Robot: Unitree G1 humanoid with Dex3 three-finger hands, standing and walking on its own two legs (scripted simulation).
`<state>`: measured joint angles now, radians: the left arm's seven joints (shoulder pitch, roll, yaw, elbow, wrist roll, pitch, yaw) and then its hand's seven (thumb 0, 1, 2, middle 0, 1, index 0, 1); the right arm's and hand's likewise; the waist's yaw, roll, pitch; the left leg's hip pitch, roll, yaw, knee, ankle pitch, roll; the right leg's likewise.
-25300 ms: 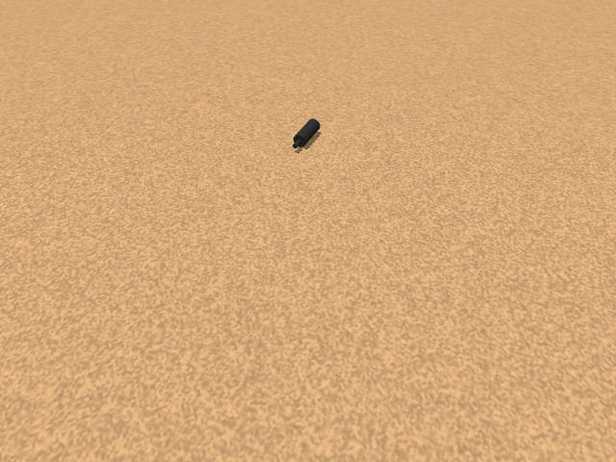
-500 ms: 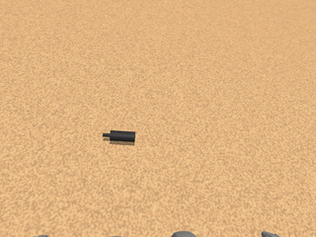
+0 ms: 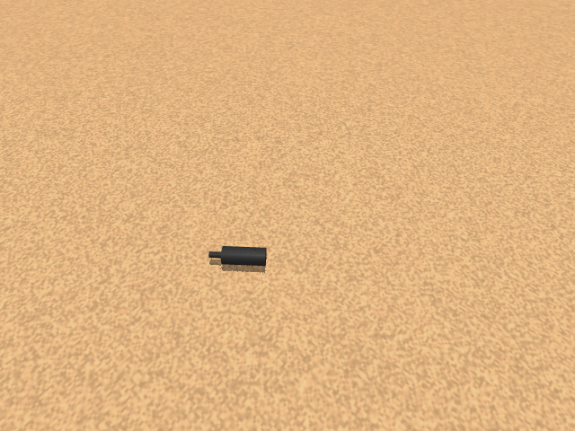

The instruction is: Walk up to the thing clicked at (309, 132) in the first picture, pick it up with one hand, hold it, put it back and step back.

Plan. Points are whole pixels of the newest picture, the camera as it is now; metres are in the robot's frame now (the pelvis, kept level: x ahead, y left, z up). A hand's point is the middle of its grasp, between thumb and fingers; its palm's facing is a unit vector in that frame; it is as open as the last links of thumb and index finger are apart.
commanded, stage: walk up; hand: left
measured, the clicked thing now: (237, 255) +0.83 +0.21 -0.73
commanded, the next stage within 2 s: stand in 0.78 s
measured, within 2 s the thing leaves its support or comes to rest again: neither
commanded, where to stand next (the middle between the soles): +0.44 -0.02 m, yaw +1 degrees
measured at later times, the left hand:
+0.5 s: hand out of the picture +0.14 +0.23 -0.14, palm faces +0.02 -0.94 -0.34, open 7.4 cm
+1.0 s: hand out of the picture +0.11 +0.24 -0.14, palm faces -0.01 -0.95 -0.33, open 7.4 cm
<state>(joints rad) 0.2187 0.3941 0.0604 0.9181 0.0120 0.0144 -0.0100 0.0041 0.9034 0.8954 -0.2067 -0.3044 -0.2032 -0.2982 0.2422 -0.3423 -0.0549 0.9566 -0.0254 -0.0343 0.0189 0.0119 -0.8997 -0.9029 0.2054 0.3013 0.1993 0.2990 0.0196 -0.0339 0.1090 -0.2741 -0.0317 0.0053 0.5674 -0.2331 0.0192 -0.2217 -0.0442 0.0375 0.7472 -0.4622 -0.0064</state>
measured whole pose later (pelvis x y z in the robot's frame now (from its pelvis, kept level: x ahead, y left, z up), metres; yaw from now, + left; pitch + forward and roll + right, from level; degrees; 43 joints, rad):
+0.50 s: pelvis +0.04 -0.02 +0.01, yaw +1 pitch -2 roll +0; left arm 0.11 0.34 0.03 1.01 0.01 -0.01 -0.01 0.00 0.90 0.90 -0.21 -0.30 -0.20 -0.30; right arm 0.13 -0.35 -0.02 1.04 0.00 -0.02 0.01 0.01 -0.90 -0.90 0.20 0.30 0.20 0.30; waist 0.01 0.01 0.08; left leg -0.21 0.01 -0.04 0.53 -0.27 -0.02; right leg -0.19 -0.02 -0.02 0.52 -0.29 0.01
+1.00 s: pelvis +0.03 -0.02 +0.02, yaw +0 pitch -3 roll +0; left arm 0.09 0.35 0.01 1.13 0.01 -0.01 -0.01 0.00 0.91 0.90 -0.21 -0.30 -0.20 -0.30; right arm 0.07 -0.34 -0.01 1.12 -0.01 -0.02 0.01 0.01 -0.90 -0.90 0.21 0.30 0.20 0.30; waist 0.01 -0.01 0.07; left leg -0.13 0.00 -0.02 0.34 -0.17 -0.01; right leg -0.11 -0.03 0.00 0.34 -0.18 0.02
